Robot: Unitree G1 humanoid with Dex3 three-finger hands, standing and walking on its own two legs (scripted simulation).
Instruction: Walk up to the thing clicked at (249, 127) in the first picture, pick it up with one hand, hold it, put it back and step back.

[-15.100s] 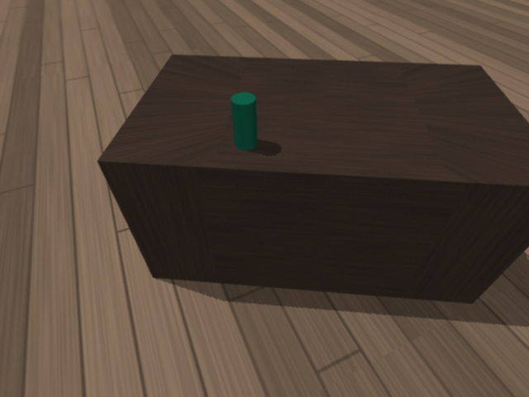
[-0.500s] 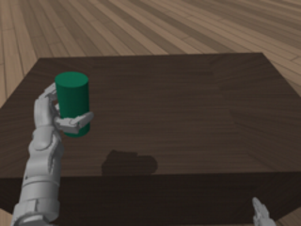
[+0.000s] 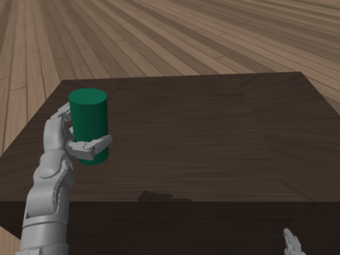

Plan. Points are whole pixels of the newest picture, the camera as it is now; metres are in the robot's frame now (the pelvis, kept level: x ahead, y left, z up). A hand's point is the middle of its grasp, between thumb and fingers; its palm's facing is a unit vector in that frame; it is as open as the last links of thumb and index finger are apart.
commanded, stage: lift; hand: left
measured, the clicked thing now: (90, 128) +0.36 +0.18 +0.19
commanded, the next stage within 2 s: hold in 0.14 s
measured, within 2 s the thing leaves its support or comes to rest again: neither
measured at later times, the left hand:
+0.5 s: hand (84, 129) +0.35 +0.18 +0.20, palm faces +0.21 -0.98 +0.00, open 10.4 cm
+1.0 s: hand (81, 129) +0.33 +0.18 +0.21, palm faces +0.21 -0.98 +0.00, open 10.4 cm
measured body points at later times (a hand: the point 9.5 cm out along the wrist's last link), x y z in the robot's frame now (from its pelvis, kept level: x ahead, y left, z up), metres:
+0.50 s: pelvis +0.01 +0.00 +0.01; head -0.01 -0.02 +0.46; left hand +0.33 +0.23 +0.20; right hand +0.17 -0.25 -0.07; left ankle +0.02 +0.14 -0.72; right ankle -0.01 -0.12 -0.72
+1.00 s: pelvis +0.00 +0.00 +0.01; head -0.02 -0.03 +0.46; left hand +0.32 +0.23 +0.21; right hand +0.17 -0.25 -0.07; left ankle +0.02 +0.14 -0.72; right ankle -0.01 -0.12 -0.72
